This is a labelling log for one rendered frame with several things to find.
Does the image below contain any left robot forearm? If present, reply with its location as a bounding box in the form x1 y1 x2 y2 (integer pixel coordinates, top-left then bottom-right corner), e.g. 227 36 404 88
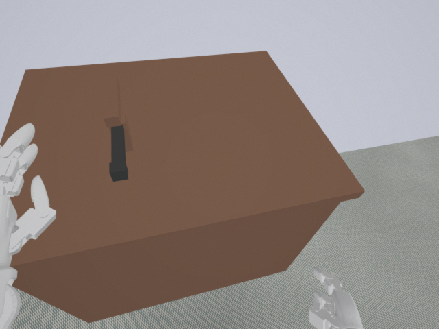
0 266 21 329

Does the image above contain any counter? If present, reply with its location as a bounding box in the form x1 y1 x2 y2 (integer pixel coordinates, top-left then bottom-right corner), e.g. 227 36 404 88
0 51 365 323

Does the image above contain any robot right hand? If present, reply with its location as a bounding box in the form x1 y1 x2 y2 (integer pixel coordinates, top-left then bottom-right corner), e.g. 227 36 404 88
309 267 363 329

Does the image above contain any tap lever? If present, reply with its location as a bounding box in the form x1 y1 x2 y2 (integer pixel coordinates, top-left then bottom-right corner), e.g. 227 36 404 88
109 125 128 182

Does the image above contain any robot left hand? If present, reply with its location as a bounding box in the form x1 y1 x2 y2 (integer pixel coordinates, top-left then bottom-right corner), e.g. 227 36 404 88
0 123 56 267

